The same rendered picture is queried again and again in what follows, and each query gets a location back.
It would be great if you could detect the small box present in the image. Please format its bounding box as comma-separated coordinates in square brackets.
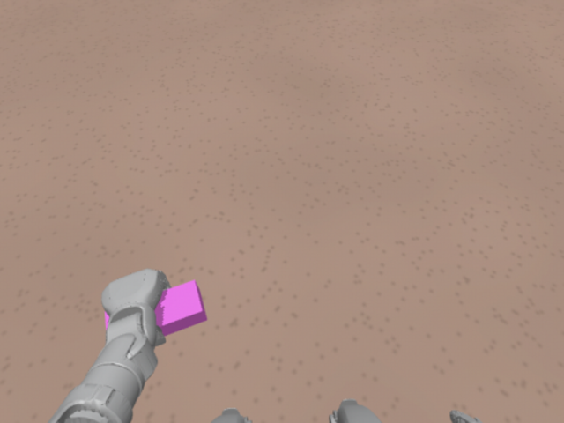
[105, 280, 207, 337]

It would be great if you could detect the left robot hand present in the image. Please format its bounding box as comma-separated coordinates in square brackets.
[101, 269, 171, 346]

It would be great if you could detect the left robot arm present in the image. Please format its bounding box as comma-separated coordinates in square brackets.
[48, 302, 158, 423]

